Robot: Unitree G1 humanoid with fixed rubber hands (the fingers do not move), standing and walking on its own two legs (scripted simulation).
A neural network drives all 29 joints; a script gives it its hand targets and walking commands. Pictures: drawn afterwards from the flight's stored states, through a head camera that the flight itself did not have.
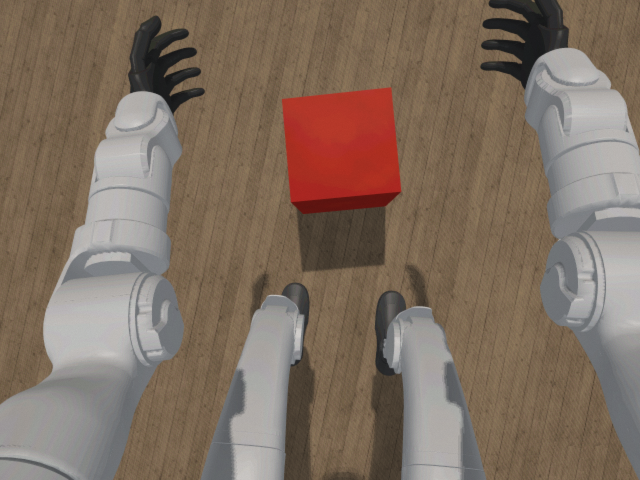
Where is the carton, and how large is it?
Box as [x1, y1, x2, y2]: [282, 87, 400, 213]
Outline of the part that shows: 390,87 282,99 291,202 302,213 383,206 387,204 400,191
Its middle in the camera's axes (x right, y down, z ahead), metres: +0.04 -0.18 +0.86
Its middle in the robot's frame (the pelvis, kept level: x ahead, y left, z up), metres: +0.54 +0.04 -0.53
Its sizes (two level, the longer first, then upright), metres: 0.210 0.200 0.250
